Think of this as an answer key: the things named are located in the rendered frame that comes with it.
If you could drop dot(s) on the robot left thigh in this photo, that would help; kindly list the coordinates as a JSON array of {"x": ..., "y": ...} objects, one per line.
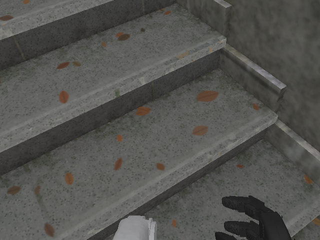
[{"x": 136, "y": 227}]

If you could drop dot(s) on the right robot hand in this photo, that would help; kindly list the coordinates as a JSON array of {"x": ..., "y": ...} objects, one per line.
[{"x": 271, "y": 225}]

